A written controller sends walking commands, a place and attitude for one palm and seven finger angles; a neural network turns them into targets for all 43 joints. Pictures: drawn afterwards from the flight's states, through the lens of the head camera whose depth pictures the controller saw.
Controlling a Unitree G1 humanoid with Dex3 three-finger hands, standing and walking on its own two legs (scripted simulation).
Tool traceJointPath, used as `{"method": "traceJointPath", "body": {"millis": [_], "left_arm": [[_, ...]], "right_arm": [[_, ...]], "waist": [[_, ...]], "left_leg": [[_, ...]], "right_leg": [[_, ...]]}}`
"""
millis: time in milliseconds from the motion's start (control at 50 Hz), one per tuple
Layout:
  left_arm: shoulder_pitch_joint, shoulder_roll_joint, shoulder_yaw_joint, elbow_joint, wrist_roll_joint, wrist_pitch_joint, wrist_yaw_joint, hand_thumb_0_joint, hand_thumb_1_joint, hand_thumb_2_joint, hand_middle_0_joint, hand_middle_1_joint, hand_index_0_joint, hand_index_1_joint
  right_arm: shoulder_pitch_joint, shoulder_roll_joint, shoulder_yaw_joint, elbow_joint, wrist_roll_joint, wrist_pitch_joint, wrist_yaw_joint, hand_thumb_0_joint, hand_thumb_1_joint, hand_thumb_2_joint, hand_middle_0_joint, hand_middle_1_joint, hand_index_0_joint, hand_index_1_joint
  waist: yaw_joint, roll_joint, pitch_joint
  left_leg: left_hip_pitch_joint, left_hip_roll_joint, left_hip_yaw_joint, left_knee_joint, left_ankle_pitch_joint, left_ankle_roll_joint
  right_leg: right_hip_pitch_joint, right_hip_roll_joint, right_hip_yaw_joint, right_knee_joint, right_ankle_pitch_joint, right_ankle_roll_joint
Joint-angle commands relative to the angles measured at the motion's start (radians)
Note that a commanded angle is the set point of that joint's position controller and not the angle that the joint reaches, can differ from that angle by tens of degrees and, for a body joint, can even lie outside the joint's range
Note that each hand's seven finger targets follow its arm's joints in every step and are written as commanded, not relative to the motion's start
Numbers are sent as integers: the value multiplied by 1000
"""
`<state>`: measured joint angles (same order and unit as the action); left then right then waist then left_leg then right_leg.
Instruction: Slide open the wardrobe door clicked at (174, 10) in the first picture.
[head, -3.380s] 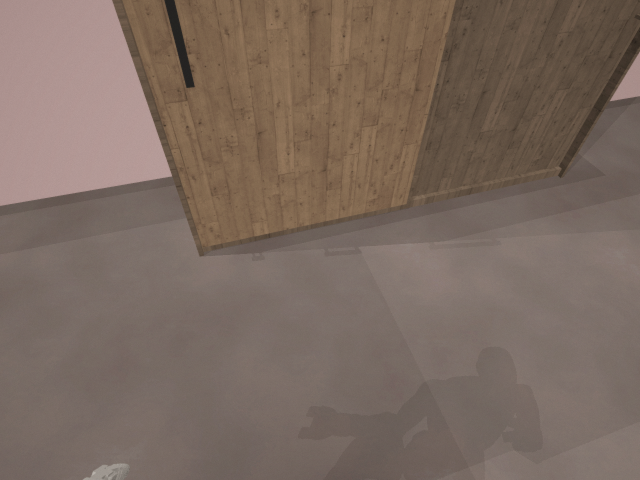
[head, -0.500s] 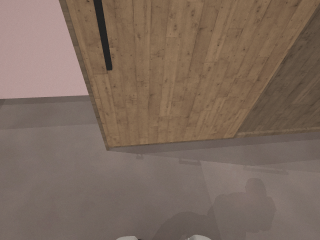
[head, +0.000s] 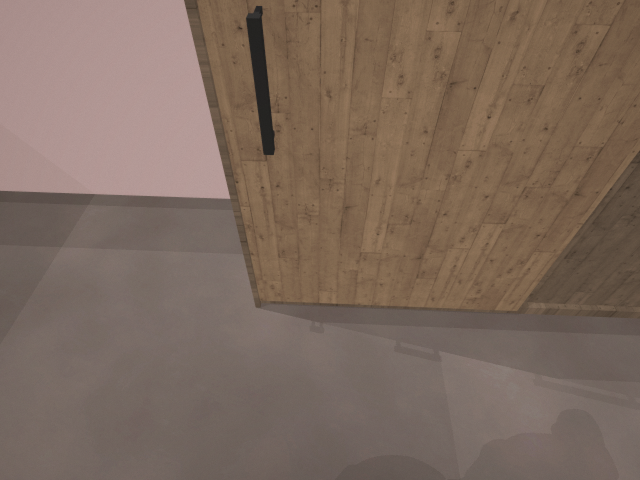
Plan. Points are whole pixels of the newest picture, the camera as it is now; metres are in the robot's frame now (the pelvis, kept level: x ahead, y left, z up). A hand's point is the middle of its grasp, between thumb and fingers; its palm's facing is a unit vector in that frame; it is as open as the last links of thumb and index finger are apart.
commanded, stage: take the last steps up to it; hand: left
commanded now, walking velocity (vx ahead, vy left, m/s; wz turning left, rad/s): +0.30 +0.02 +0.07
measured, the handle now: (264, 87) +0.76 +0.17 +0.11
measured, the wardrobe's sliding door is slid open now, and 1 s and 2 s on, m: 0.00 0.00 0.00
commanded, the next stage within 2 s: come to a stop and stand still in 0.76 s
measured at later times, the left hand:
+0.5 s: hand (210, 439) +0.20 +0.19 -0.17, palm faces -0.01 -0.98 -0.21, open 7.4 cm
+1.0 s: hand (225, 433) +0.22 +0.17 -0.19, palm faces +0.13 -0.98 -0.13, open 7.4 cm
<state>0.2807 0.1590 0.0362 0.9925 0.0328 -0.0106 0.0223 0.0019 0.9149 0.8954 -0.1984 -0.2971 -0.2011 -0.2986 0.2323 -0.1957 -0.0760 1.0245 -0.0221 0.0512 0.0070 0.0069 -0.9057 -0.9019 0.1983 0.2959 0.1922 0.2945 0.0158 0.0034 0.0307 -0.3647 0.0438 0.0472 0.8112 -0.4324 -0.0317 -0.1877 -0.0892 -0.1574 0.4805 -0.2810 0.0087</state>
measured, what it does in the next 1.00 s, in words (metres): walks ahead: left foot, then right foot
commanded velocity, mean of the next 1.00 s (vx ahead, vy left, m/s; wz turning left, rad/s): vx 0.16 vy -0.02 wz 0.01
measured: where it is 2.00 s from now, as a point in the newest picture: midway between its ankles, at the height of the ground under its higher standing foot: outside the picture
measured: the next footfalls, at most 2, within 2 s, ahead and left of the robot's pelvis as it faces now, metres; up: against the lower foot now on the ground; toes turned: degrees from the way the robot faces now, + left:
left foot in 0.08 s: +0.03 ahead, +0.14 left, +0.00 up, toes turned +6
right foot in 0.50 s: +0.25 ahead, -0.11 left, +0.00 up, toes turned -8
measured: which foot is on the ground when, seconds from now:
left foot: up 0.00-0.06, down 0.08-0.52, up 0.54-0.92, down 0.94-1.00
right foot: down 0.00-0.08, up 0.10-0.48, down 0.50-0.96, up 0.98-1.00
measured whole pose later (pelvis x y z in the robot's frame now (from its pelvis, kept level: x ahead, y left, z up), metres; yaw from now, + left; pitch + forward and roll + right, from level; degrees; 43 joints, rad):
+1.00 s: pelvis +0.28 +0.02 -0.01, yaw +1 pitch -2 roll -1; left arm 0.37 0.13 0.02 1.14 0.01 -0.02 0.03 0.00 0.91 0.90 -0.20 -0.30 -0.20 -0.30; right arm 0.13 -0.13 -0.02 1.04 -0.02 -0.04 -0.02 0.00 -0.91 -0.90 0.20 0.30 0.19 0.29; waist 0.06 -0.03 0.04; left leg -0.33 0.06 0.12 0.56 -0.19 0.02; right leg -0.11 -0.04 -0.13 0.54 -0.40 0.02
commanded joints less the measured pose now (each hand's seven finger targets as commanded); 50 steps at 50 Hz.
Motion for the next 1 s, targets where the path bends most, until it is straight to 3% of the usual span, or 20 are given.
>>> {"method": "traceJointPath", "body": {"millis": [0, 20, 40, 60, 80, 120, 200, 400, 460, 480, 500, 520, 540, 600, 660, 820, 880, 900, 940, 980], "left_arm": [[74, 200, 53, 4, -1, -16, -3, 0, 900, 900, -200, -300, -200, -300], [50, 195, 51, 2, -7, -12, -5, 0, 900, 900, -200, -300, -200, -300], [41, 158, 44, -5, -14, -8, -10, 0, 900, 900, -200, -300, -200, -300], [21, 96, 32, -28, -19, -6, -18, 0, 900, 900, -200, -300, -200, -300], [-55, 78, 21, -65, -8, -10, -19, 0, 900, 900, -200, -300, -200, -300], [-102, 96, 30, -57, 3, -10, -25, 0, 900, 900, -200, -300, -200, -300], [-35, 78, 26, -2, -5, -12, -46, 0, 900, 900, -200, -300, -200, -300], [-161, 56, 26, -41, -12, -18, -47, 0, 900, 900, -200, -300, -200, -300], [84, 98, 47, 38, -5, -35, -42, 0, 900, 900, -200, -300, -200, -300], [224, 174, 65, 81, 3, -51, -32, 0, 900, 900, -200, -300, -200, -300], [299, 279, 87, 94, -5, -54, -18, 0, 900, 900, -200, -300, -200, -300], [281, 260, 83, 91, -21, -49, -12, 0, 900, 900, -200, -300, -200, -300], [187, 224, 75, 82, -20, -51, -10, 0, 900, 900, -200, -300, -200, -300], [31, 109, 38, 37, -14, -57, -2, 0, 900, 900, -200, -300, -200, -300], [48, 72, 27, 44, -7, -67, -2, 0, 900, 900, -200, -300, -200, -300], [116, 129, 27, 86, -8, -66, -5, 0, 900, 900, -200, -300, -200, -300], [89, 105, 17, 101, -16, -47, 7, 0, 900, 900, -200, -300, -200, -300], [102, 76, 8, 104, -16, -39, 11, 0, 900, 900, -200, -300, -200, -300], [185, 26, -11, 117, -31, -21, 22, 0, 900, 900, -200, -300, -200, -300], [192, 40, -8, 124, -25, 6, 28, 0, 900, 900, -200, -300, -200, -300]], "right_arm": [[2, -28, 9, -74, 0, -55, 9, 0, -900, -900, 200, 300, 200, 300], [62, -35, 11, -51, 1, -63, 5, 0, -900, -900, 200, 300, 200, 300], [132, -78, 4, -24, 2, -74, -3, 0, -900, -900, 200, 300, 200, 300], [216, -162, -16, -1, -6, -80, -13, 0, -900, -900, 200, 300, 200, 300], [282, -206, -23, 14, -8, -76, -21, 0, -900, -900, 200, 300, 200, 300], [232, -149, -5, 15, -8, -84, -29, 0, -900, -900, 200, 300, 200, 300], [144, -97, 16, 5, 0, -112, -38, 0, -900, -900, 200, 300, 200, 300], [229, -96, 6, 78, -8, -115, -37, 0, -900, -900, 200, 300, 200, 300], [192, -100, 7, 81, 0, -114, -36, 0, -900, -900, 200, 300, 200, 300], [202, -66, 10, 70, 12, -119, -26, 0, -900, -900, 200, 300, 200, 300], [240, -5, 24, 37, 19, -119, -19, 0, -900, -900, 200, 300, 200, 300], [166, -41, 16, 22, 15, -111, -23, 0, -900, -900, 200, 300, 200, 300], [130, -29, 11, 30, 14, -110, -19, 0, -900, -900, 200, 300, 200, 300], [126, 10, 13, 42, 0, -89, -12, 0, -900, -900, 200, 300, 200, 300], [154, 39, 20, 49, -6, -67, -8, 0, -900, -900, 200, 300, 200, 300], [-27, 22, 30, -24, 4, -86, 7, 0, -900, -900, 200, 300, 200, 300], [14, 14, 41, 3, 7, -95, -10, 0, -900, -900, 200, 300, 200, 300], [75, -17, 37, 26, 6, -104, -16, 0, -900, -900, 200, 300, 200, 300], [110, -116, 31, 36, 11, -101, -38, 0, -900, -900, 200, 300, 200, 300], [59, -119, 30, 32, 13, -80, -53, 0, -900, -900, 200, 300, 200, 300]], "waist": [[10, -179, 8], [-18, -144, -4], [-48, -4, -32], [-85, 261, -38], [-114, 302, 36], [-97, 211, 85], [-33, 99, 99], [-55, 97, 114], [68, 14, -4], [119, -134, -112], [109, -358, -184], [118, -220, -137], [88, -228, -66], [0, -44, 38], [-33, -90, 33], [16, -117, 16], [-20, -105, 2], [-33, -24, -45], [-19, 176, -143], [-15, 210, -80]], "left_leg": [[88, -17, 67, -247, 44, 15], [213, -27, 80, -354, 107, 19], [357, 32, -9, -441, 97, 36], [450, 237, -307, -533, 18, 114], [430, 351, -447, -631, 19, 194], [324, 323, -393, -658, -32, 212], [286, 242, -194, -644, 263, 195], [287, 243, -101, -570, 434, 187], [197, 158, -11, -278, 524, 128], [45, 81, 56, -8, 392, 85], [-177, -45, 74, 308, -105, 47], [-218, -2, -31, 430, -129, 63], [-225, 41, -50, 477, -39, 66], [-151, 96, -51, 404, 102, 47], [-108, 90, -4, 271, 144, 15], [-77, 52, 56, -112, 182, -1], [119, 27, 52, -319, 339, -3], [244, 61, 18, -383, 554, 2], [402, 307, -161, -349, 1135, 126], [326, 333, -168, -421, 1160, 176]], "right_leg": [[-15, -210, 205, -180, -110, -117], [-90, -175, 160, -131, -164, -85], [-193, -123, 101, -7, -182, -44], [-366, -5, -7, 231, -219, 11], [-496, 37, 4, 409, -307, 15], [-507, -18, 97, 558, -218, -2], [-445, -41, 108, 554, -38, 15], [-283, 2, 42, 182, 23, 2], [79, 53, 23, 31, 103, -27], [297, -103, 213, -29, 50, -85], [422, -369, 618, -177, 98, -189], [351, -367, 616, -224, 72, -216], [227, -332, 564, -247, -4, -197], [-36, -255, 336, -285, 49, -167], [-85, -194, 191, -282, 235, -144], [66, -187, 168, -220, 412, -160], [29, -126, 115, -104, 468, -103], [5, -76, 95, -2, 414, -60], [-80, 10, 59, 74, -54, 23], [-96, 23, 80, 209, -256, 32]]}}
